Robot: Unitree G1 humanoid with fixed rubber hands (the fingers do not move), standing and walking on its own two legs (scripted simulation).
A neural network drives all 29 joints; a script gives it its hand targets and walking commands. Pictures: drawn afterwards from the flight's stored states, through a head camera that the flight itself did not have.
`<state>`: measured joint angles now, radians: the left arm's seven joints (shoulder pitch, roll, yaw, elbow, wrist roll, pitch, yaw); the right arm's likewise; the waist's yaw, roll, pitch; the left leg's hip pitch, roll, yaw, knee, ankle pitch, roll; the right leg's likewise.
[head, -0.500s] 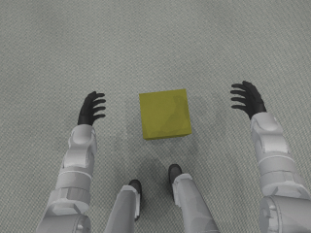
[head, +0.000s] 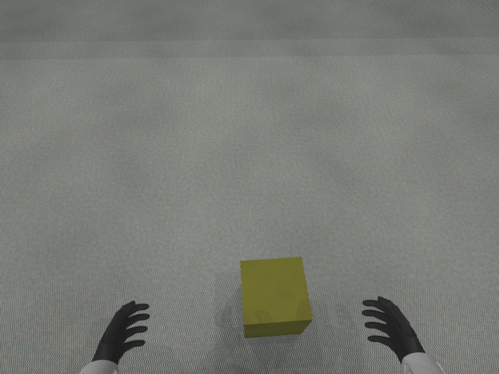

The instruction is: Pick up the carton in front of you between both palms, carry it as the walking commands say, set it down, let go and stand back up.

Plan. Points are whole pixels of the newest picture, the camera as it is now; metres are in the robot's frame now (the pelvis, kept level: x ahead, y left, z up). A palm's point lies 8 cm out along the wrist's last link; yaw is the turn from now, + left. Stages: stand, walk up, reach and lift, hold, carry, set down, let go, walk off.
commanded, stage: let go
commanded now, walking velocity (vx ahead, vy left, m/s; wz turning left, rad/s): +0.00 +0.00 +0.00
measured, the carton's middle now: (272, 299) +0.41 -0.08 -0.65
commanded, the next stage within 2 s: stand in 0.46 s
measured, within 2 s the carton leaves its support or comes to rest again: neither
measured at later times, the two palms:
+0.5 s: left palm (100, 364) +0.17 +0.24 -0.07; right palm (412, 352) +0.17 -0.24 -0.07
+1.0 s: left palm out of the picture +0.15 +0.28 -0.09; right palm (443, 362) +0.16 -0.29 -0.09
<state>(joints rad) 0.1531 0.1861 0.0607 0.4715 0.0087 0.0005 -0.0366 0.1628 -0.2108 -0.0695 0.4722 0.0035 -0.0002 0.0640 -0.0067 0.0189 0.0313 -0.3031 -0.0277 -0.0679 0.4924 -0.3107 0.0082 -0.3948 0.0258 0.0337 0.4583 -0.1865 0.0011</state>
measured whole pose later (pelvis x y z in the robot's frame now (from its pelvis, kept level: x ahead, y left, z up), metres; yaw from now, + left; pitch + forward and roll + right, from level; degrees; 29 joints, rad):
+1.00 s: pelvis +0.03 -0.01 +0.00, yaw +1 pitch +0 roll -1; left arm 0.14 0.32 0.04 0.81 0.04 0.00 0.02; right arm 0.22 -0.35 -0.03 0.70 -0.03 0.01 -0.02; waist 0.00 0.03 0.01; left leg -0.12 -0.02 -0.09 0.50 -0.38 0.00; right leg -0.22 0.03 0.01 0.52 -0.29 -0.01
